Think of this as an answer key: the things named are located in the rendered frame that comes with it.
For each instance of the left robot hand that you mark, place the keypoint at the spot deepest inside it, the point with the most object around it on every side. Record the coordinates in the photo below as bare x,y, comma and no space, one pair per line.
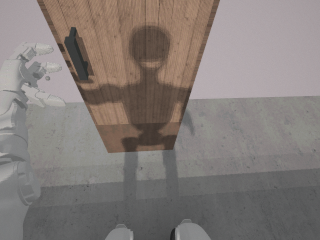
14,74

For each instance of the cupboard door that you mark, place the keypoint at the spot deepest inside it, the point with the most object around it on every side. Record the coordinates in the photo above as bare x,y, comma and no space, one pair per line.
141,54

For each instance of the robot left upper arm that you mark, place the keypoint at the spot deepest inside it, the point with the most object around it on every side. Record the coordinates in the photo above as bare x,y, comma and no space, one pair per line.
19,187

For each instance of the robot right thigh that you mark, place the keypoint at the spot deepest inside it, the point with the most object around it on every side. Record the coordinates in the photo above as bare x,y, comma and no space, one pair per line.
190,231

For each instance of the robot left forearm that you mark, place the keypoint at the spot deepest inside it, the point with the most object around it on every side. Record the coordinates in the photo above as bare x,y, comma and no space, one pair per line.
13,131

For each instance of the right robot shin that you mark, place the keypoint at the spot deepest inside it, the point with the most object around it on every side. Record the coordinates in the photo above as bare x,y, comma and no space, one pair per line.
186,221

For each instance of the handle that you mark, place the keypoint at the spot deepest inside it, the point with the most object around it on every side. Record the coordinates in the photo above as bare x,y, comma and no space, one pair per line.
72,47

